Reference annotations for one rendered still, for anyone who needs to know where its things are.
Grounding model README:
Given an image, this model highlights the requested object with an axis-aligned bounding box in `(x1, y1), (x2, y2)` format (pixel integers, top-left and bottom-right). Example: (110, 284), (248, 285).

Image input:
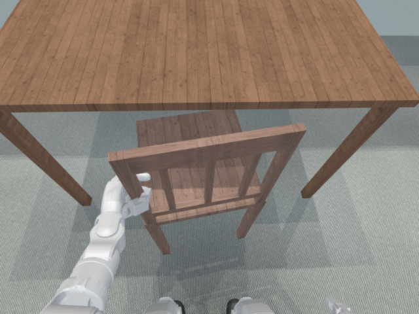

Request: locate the right robot hand
(324, 296), (354, 314)

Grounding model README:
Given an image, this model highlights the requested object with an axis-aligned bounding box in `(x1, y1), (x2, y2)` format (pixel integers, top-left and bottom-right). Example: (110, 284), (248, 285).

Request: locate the left robot hand
(101, 173), (151, 219)

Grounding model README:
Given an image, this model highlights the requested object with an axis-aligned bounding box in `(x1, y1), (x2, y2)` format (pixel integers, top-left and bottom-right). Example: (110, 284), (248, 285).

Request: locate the table
(0, 0), (419, 206)

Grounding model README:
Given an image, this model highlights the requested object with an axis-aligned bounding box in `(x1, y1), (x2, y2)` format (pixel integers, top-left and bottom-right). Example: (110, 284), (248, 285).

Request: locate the robot left forearm
(40, 211), (126, 314)

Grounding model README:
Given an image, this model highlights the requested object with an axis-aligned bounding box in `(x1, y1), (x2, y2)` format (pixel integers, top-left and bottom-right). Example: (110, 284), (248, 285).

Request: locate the right robot shin
(235, 297), (252, 306)

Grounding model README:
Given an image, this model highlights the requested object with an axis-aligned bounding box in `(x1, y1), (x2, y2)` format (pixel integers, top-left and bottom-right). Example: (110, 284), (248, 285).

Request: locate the left robot thigh
(142, 300), (182, 314)

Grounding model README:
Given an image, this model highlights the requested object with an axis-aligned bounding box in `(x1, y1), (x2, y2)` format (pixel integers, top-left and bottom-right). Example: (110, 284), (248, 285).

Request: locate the chair
(108, 110), (306, 255)

